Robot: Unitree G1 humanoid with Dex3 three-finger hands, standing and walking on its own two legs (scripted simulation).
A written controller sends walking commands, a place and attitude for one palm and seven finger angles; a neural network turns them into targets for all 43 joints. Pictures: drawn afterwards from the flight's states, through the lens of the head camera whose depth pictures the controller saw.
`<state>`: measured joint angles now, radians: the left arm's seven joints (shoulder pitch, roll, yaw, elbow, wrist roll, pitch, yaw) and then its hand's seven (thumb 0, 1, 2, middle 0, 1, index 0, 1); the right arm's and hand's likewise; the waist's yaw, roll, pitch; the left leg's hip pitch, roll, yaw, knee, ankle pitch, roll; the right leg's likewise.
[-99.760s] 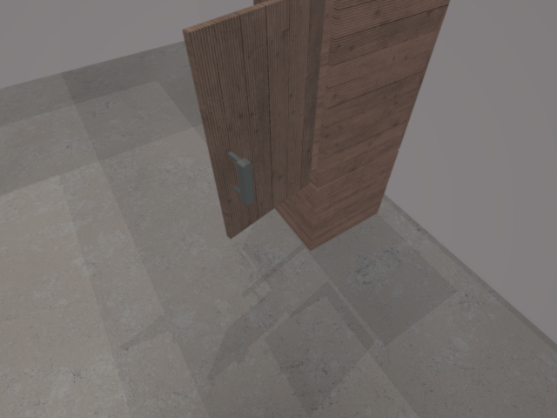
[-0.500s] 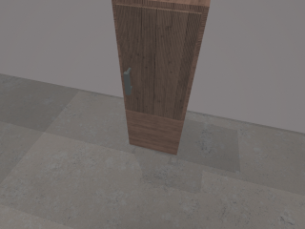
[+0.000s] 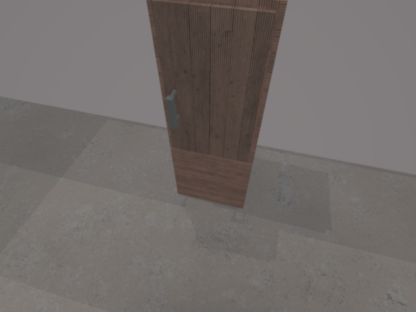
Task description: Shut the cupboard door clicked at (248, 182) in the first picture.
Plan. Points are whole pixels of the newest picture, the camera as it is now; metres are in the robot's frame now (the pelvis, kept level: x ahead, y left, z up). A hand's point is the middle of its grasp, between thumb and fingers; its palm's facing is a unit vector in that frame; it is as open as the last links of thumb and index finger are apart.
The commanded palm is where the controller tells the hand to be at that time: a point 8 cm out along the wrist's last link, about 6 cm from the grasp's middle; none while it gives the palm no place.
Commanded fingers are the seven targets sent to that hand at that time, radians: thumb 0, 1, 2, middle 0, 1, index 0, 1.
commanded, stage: look to check the result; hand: left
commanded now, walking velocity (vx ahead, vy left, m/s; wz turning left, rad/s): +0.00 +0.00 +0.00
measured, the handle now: (173, 109) +0.79 +0.18 -0.11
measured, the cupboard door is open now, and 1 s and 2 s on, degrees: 0 0 0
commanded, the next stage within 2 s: stand and wait in 0.16 s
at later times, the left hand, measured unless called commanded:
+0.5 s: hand out of the picture +0.04 +0.19 -0.17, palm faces +0.01 -0.97 -0.25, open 7.4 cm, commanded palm none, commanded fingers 0.00 0.90 0.90 -0.20 -0.30 -0.20 -0.30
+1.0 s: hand out of the picture +0.02 +0.16 -0.18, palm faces +0.02 -0.98 -0.22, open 7.4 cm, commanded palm none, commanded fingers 0.00 0.90 0.90 -0.20 -0.30 -0.20 -0.30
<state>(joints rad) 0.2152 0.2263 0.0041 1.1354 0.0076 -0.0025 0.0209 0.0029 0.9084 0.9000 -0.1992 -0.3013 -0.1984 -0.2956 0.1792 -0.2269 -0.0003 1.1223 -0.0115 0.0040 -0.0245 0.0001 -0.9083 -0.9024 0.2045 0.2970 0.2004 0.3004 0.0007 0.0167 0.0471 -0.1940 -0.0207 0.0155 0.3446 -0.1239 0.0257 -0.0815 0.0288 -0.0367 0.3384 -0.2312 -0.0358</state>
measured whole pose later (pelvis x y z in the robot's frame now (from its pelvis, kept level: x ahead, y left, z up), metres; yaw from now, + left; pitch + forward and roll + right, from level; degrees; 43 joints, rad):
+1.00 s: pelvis +0.02 -0.02 +0.00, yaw -1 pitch -2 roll +0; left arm 0.27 0.17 0.00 1.14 0.00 -0.01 0.03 0.00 0.91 0.90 -0.20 -0.30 -0.20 -0.30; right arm 0.23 -0.19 0.01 1.15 -0.01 0.01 -0.04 0.00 -0.91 -0.90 0.20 0.30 0.20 0.30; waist 0.00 0.00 0.04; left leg -0.15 0.00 0.01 0.35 -0.17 0.00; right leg -0.03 0.05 -0.03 0.32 -0.26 -0.06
